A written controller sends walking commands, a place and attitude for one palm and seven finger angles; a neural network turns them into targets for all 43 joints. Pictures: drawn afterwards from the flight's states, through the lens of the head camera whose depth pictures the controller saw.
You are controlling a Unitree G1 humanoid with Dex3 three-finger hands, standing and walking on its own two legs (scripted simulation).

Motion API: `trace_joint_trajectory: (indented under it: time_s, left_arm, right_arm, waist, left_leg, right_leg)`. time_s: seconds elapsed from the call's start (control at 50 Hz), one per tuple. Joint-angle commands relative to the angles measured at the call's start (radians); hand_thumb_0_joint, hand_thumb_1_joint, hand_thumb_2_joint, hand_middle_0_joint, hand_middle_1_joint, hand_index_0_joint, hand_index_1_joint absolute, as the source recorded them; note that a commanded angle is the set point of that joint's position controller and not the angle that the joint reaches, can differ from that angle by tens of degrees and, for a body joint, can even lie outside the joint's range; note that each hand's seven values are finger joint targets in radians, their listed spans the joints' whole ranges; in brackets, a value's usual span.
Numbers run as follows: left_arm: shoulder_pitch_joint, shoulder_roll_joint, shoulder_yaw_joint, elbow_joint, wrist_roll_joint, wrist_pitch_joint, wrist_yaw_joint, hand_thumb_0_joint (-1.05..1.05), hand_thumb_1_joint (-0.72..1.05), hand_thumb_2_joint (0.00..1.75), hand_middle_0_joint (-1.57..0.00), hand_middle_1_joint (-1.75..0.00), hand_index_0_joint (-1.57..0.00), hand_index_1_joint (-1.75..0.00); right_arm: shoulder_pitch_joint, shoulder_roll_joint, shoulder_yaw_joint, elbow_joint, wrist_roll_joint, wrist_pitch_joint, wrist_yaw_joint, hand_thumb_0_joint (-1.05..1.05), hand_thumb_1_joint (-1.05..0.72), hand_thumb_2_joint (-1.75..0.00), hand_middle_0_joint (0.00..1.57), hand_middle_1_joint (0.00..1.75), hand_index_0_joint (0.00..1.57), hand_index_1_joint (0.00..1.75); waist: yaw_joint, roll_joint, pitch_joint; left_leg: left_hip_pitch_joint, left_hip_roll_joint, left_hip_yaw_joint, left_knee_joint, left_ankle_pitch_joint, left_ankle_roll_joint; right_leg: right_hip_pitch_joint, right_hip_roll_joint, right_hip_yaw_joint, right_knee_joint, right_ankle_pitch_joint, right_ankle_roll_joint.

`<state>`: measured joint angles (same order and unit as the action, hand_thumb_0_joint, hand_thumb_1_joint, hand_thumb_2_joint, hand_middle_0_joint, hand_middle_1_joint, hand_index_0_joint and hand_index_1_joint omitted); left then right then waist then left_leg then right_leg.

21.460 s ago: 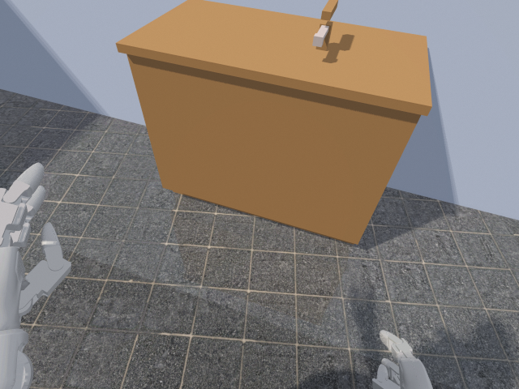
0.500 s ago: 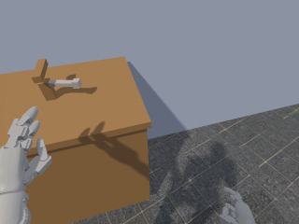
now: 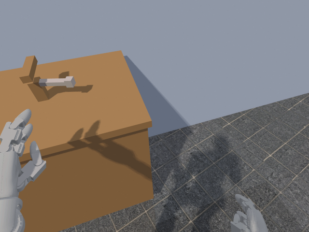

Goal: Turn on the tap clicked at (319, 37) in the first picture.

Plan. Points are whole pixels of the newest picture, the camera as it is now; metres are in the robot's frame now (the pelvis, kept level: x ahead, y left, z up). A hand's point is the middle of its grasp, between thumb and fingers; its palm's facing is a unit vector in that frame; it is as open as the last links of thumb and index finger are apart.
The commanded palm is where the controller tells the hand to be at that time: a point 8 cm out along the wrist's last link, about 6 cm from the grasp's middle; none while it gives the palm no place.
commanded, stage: step back with the hand held close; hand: left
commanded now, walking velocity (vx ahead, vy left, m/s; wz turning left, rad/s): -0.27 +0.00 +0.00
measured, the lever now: (70, 81) +0.55 +0.34 +0.11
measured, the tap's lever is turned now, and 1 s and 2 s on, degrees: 72 72 72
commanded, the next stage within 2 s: stop stepping back and stand still in 1.02 s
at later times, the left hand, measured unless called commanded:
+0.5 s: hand (6, 195) +0.14 +0.28 +0.15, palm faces +0.45 -0.80 -0.40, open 7.4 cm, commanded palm +0.09 +0.31 +0.18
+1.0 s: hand out of the picture +0.04 +0.29 +0.17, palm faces +0.47 -0.84 -0.28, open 7.4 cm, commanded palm -0.01 +0.32 +0.18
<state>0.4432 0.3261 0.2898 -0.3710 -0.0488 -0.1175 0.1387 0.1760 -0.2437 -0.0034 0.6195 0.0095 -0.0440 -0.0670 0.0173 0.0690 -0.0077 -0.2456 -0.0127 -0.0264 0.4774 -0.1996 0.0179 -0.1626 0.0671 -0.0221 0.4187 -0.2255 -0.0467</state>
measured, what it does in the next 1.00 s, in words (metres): walks backwards: left foot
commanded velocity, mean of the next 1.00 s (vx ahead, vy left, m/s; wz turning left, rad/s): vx -0.33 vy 0.00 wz -0.03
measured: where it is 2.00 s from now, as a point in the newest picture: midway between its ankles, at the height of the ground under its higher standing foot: outside the picture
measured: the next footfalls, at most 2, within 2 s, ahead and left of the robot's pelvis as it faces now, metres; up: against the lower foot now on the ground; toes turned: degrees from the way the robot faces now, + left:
left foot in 0.74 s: +0.00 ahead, +0.13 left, +0.00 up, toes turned +3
right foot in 1.12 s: -0.29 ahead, -0.05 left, +0.00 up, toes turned -1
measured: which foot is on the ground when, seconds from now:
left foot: down 0.00-0.62, up 0.64-0.72, down 0.74-1.00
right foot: down 0.00-0.78, up 0.80-1.00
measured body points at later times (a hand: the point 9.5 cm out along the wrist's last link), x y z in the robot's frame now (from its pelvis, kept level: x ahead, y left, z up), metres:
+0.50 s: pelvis -0.07 +0.02 -0.01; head -0.07 +0.03 +0.44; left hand +0.11 +0.32 +0.17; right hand +0.11 -0.21 -0.09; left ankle +0.04 +0.11 -0.74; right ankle -0.02 -0.09 -0.74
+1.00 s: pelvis -0.17 +0.03 +0.00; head -0.16 +0.06 +0.45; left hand +0.01 +0.33 +0.18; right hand +0.05 -0.17 -0.07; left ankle -0.04 +0.12 -0.74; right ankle -0.25 -0.10 -0.69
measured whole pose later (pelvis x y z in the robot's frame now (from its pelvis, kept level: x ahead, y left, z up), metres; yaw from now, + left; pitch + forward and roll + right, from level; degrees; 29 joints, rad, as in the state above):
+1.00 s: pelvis -0.17 +0.03 +0.00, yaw +0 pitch +2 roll -3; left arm 0.42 0.34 0.32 -0.54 -0.05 -0.13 0.18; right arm 0.12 -0.15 0.01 0.62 -0.03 -0.08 -0.05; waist 0.05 0.00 -0.03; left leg -0.43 0.04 0.04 0.41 -0.01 0.05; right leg -0.28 0.08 0.04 0.84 -0.49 0.02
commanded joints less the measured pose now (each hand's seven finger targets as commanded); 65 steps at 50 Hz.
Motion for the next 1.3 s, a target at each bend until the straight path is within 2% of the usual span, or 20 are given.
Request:
trace_joint_trajectory:
  time_s: [0.0,0.12,0.32,0.42,0.48,0.52,0.58,0.62,0.68,0.72,0.76,0.8,0.86,1.02,1.04,1.08,1.12,1.18,1.24,1.28]
  left_arm:
    - [-0.049,0.217,0.139,-0.283,0.004,-0.054,0.028,0.0,0.9,0.9,-0.2,-0.3,-0.2,-0.3]
    - [-0.016,0.226,0.161,-0.281,0.002,-0.041,0.039,0.0,0.9,0.9,-0.2,-0.3,-0.2,-0.3]
    - [-0.085,0.217,0.138,-0.288,0.026,-0.078,0.057,0.0,0.9,0.9,-0.2,-0.3,-0.2,-0.3]
    - [-0.104,0.205,0.165,-0.31,0.051,-0.104,0.055,0.0,0.9,0.9,-0.2,-0.3,-0.2,-0.3]
    - [-0.07,0.186,0.168,-0.297,0.054,-0.105,0.042,0.0,0.9,0.9,-0.2,-0.3,-0.2,-0.3]
    - [-0.057,0.199,0.176,-0.297,0.041,-0.108,0.04,0.0,0.9,0.9,-0.2,-0.3,-0.2,-0.3]
    - [-0.05,0.198,0.136,-0.331,0.022,-0.097,0.051,0.0,0.9,0.9,-0.2,-0.3,-0.2,-0.3]
    - [-0.081,0.217,0.137,-0.357,0.022,-0.092,0.061,0.0,0.9,0.9,-0.2,-0.3,-0.2,-0.3]
    - [-0.09,0.226,0.141,-0.361,0.02,-0.094,0.059,0.0,0.9,0.9,-0.2,-0.3,-0.2,-0.3]
    - [-0.083,0.237,0.167,-0.361,0.02,-0.1,0.062,0.0,0.9,0.9,-0.2,-0.3,-0.2,-0.3]
    - [-0.036,0.228,0.189,-0.353,0.016,-0.111,0.054,0.0,0.9,0.9,-0.2,-0.3,-0.2,-0.3]
    - [-0.095,0.201,0.174,-0.396,0.02,-0.113,0.043,0.0,0.9,0.9,-0.2,-0.3,-0.2,-0.3]
    - [-0.068,0.152,0.118,-0.387,0.006,-0.101,0.044,0.0,0.9,0.9,-0.2,-0.3,-0.2,-0.3]
    - [-0.081,0.211,0.13,-0.393,-0.023,-0.07,0.044,0.0,0.9,0.9,-0.2,-0.3,-0.2,-0.3]
    - [-0.068,0.217,0.137,-0.392,-0.034,-0.083,0.035,0.0,0.9,0.9,-0.2,-0.3,-0.2,-0.3]
    - [-0.069,0.292,0.18,-0.417,-0.031,-0.109,0.032,0.0,0.9,0.9,-0.2,-0.3,-0.2,-0.3]
    - [-0.114,0.281,0.154,-0.4,-0.018,-0.103,0.034,0.0,0.9,0.9,-0.2,-0.3,-0.2,-0.3]
    - [-0.025,0.225,0.148,-0.272,-0.005,-0.044,0.026,0.0,0.9,0.9,-0.2,-0.3,-0.2,-0.3]
    - [-0.115,0.203,0.112,-0.217,-0.008,-0.033,0.031,0.0,0.9,0.9,-0.2,-0.3,-0.2,-0.3]
    - [-0.115,0.193,0.104,-0.193,-0.005,-0.046,0.035,0.0,0.9,0.9,-0.2,-0.3,-0.2,-0.3]
  right_arm:
    - [-0.115,-0.11,-0.049,-0.192,0.0,-0.025,-0.023,0.0,-0.9,-0.9,0.2,0.3,0.2,0.3]
    - [-0.122,-0.115,-0.054,-0.209,0.001,0.001,-0.031,0.0,-0.9,-0.9,0.2,0.3,0.2,0.3]
    - [-0.114,-0.126,-0.045,-0.209,-0.006,-0.009,-0.037,0.0,-0.9,-0.9,0.2,0.3,0.2,0.3]
    - [-0.121,-0.13,-0.049,-0.217,-0.018,-0.033,-0.041,0.0,-0.9,-0.9,0.2,0.3,0.2,0.3]
    - [-0.112,-0.121,-0.056,-0.215,-0.024,-0.043,-0.033,0.0,-0.9,-0.9,0.2,0.3,0.2,0.3]
    - [-0.106,-0.109,-0.055,-0.205,-0.023,-0.047,-0.027,0.0,-0.9,-0.9,0.2,0.3,0.2,0.3]
    - [-0.082,-0.085,-0.056,-0.181,-0.009,-0.047,-0.018,0.0,-0.9,-0.9,0.2,0.3,0.2,0.3]
    - [-0.088,-0.075,-0.055,-0.162,-0.015,-0.043,-0.02,0.0,-0.9,-0.9,0.2,0.3,0.2,0.3]
    - [-0.099,-0.065,-0.039,-0.163,-0.018,-0.035,-0.028,0.0,-0.9,-0.9,0.2,0.3,0.2,0.3]
    - [-0.118,-0.093,-0.048,-0.164,-0.016,-0.034,-0.042,0.0,-0.9,-0.9,0.2,0.3,0.2,0.3]
    - [-0.127,-0.097,-0.048,-0.187,-0.019,-0.039,-0.039,0.0,-0.9,-0.9,0.2,0.3,0.2,0.3]
    - [-0.11,-0.089,-0.064,-0.169,-0.047,-0.059,-0.027,0.0,-0.9,-0.9,0.2,0.3,0.2,0.3]
    - [-0.091,-0.079,-0.069,-0.137,-0.037,-0.084,-0.006,0.0,-0.9,-0.9,0.2,0.3,0.2,0.3]
    - [-0.142,-0.069,-0.043,-0.122,-0.044,-0.064,0.005,0.0,-0.9,-0.9,0.2,0.3,0.2,0.3]
    - [-0.134,-0.055,-0.039,-0.117,-0.042,-0.046,0.009,0.0,-0.9,-0.9,0.2,0.3,0.2,0.3]
    - [-0.14,-0.039,-0.03,-0.119,-0.028,-0.018,0.009,0.0,-0.9,-0.9,0.2,0.3,0.2,0.3]
    - [-0.172,-0.052,-0.045,-0.124,-0.013,-0.045,-0.009,0.0,-0.9,-0.9,0.2,0.3,0.2,0.3]
    - [-0.122,-0.048,-0.01,-0.147,-0.004,-0.024,-0.021,0.0,-0.9,-0.9,0.2,0.3,0.2,0.3]
    - [-0.093,-0.098,-0.035,-0.138,0.006,-0.035,-0.034,0.0,-0.9,-0.9,0.2,0.3,0.2,0.3]
    - [-0.098,-0.12,-0.045,-0.149,0.013,-0.051,-0.026,0.0,-0.9,-0.9,0.2,0.3,0.2,0.3]
  waist:
    - [-0.001,-0.023,-0.187]
    - [-0.001,-0.005,-0.177]
    - [-0.017,-0.009,-0.043]
    - [0.002,0.129,-0.1]
    - [0.002,0.095,-0.103]
    - [-0.004,0.022,-0.088]
    - [-0.019,-0.185,-0.139]
    - [-0.029,-0.2,-0.137]
    - [-0.032,-0.138,-0.095]
    - [-0.015,0.016,-0.112]
    - [0.001,0.156,-0.185]
    - [-0.004,0.183,-0.183]
    - [0.002,0.061,-0.213]
    - [0.002,0.183,-0.221]
    - [0.002,0.131,-0.238]
    - [-0.002,-0.126,-0.224]
    - [0.01,-0.283,-0.218]
    - [-0.025,-0.151,-0.144]
    - [-0.027,-0.06,-0.102]
    - [-0.011,-0.043,-0.071]
  left_leg:
    - [0.089,0.083,-0.033,-0.006,0.36,0.015]
    - [0.009,0.096,-0.06,-0.022,0.283,0.016]
    - [-0.175,0.097,-0.12,-0.089,-0.277,0.034]
    - [-0.455,0.196,-0.255,-0.292,-0.471,0.087]
    - [-0.507,0.203,-0.25,-0.273,-0.498,0.104]
    - [-0.419,0.151,-0.192,-0.167,-0.371,0.078]
    - [-0.113,0.026,-0.016,0.182,-0.149,-0.008]
    - [-0.043,-0.003,0.008,0.327,-0.105,-0.033]
    - [-0.069,0.037,-0.019,0.179,-0.035,-0.022]
    - [-0.075,0.126,-0.086,-0.025,0.182,0.007]
    - [-0.187,0.249,-0.197,-0.158,0.221,0.06]
    - [-0.284,0.356,-0.309,-0.279,0.064,0.129]
    - [0.017,0.311,-0.202,-0.189,0.242,0.105]
    - [-0.02,0.191,-0.089,-0.341,-0.113,-0.021]
    - [0.022,0.165,-0.049,-0.255,-0.05,-0.056]
    - [0.119,0.058,0.067,0.112,-0.032,-0.087]
    - [-0.033,-0.037,0.054,0.375,-0.204,-0.078]
    - [-0.123,0.016,0.043,0.245,-0.008,-0.031]
    - [0.069,0.093,-0.018,0.031,0.284,0.003]
    - [0.087,0.127,-0.086,-0.006,0.175,0.018]
  right_leg:
    - [-0.019,-0.134,0.061,-0.011,0.319,0.045]
    - [-0.033,-0.119,0.063,0.018,0.23,0.044]
    - [-0.162,-0.119,0.104,-0.064,-0.222,0.032]
    - [0.169,-0.005,0.041,0.233,-0.007,0.061]
    - [0.211,0.005,0.058,0.259,-0.011,0.054]
    - [0.108,-0.044,0.115,0.141,0.037,0.027]
    - [-0.21,-0.255,0.33,-0.112,-0.037,-0.046]
    - [-0.295,-0.34,0.354,-0.124,0.142,-0.099]
    - [-0.247,-0.28,0.239,-0.028,0.262,-0.047]
    - [-0.184,-0.125,0.128,0.074,0.215,0.029]
    - [-0.022,-0.015,0.048,0.287,0.036,0.068]
    - [-0.013,0.024,0.098,0.605,-0.224,0.069]
    - [-0.225,-0.002,0.098,0.555,-0.271,0.068]
    - [0.002,0.039,-0.002,0.026,-0.218,0.014]
    - [0.011,-0.001,0.018,-0.126,-0.14,-0.01]
    - [-0.201,-0.25,0.242,-0.261,0.053,-0.074]
    - [-0.218,-0.343,0.251,-0.17,0.324,-0.08]
    - [-0.056,-0.273,0.128,0.007,0.607,-0.043]
    - [-0.14,-0.16,0.075,-0.004,0.223,0.032]
    - [-0.177,-0.107,0.1,-0.06,0.036,0.041]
